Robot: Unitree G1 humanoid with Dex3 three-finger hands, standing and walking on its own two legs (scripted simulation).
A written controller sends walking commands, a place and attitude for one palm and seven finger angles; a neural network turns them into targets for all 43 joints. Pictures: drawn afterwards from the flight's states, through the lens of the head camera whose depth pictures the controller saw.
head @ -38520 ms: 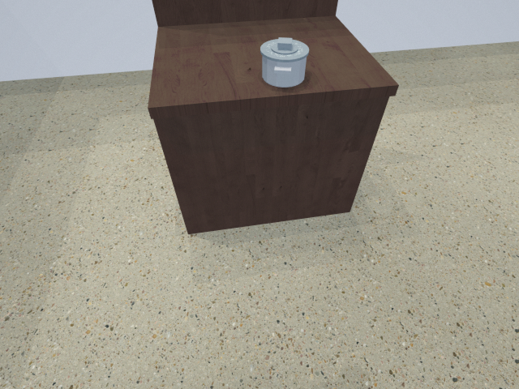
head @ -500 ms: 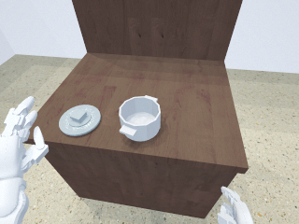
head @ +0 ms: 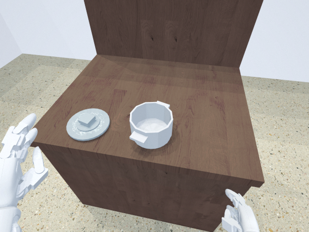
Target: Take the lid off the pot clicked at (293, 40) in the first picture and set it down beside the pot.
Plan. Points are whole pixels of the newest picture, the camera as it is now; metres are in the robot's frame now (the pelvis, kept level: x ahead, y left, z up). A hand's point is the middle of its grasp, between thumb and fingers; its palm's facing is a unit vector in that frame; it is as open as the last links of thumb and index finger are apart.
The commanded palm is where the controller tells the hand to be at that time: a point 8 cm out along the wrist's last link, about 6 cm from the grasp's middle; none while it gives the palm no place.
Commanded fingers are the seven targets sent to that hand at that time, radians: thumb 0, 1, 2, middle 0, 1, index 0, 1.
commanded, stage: step back with the hand held close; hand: left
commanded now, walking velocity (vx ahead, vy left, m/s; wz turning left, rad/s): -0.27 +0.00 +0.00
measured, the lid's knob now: (87, 119) +0.47 +0.32 -0.02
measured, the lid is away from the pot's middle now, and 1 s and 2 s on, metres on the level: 0.24 0.24 0.24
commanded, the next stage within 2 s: stop stepping back and stand still in 1.26 s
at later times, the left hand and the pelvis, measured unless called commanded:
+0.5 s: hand (30, 189) +0.15 +0.25 +0.14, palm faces +0.27 -0.82 -0.50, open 7.4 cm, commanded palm +0.09 +0.29 +0.17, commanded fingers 0.00 0.90 0.90 -0.20 -0.30 -0.20 -0.30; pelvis -0.05 +0.02 -0.01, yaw -1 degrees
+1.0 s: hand (2, 222) +0.09 +0.26 +0.15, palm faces +0.33 -0.84 -0.44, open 7.4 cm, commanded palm +0.03 +0.30 +0.17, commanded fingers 0.00 0.90 0.90 -0.20 -0.30 -0.20 -0.30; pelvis -0.11 +0.02 -0.02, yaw -3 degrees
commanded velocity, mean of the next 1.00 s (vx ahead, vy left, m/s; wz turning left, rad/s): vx -0.30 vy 0.00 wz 0.02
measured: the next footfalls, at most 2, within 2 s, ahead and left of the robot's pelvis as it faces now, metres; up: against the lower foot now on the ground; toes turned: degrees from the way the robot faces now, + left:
right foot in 0.98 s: -0.12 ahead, -0.11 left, +0.00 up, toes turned -2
left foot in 1.56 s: -0.13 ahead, +0.14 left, +0.00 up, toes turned -1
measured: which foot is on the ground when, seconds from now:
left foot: down 0.00-1.00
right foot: down 0.00-0.78, up 0.80-0.96, down 0.98-1.00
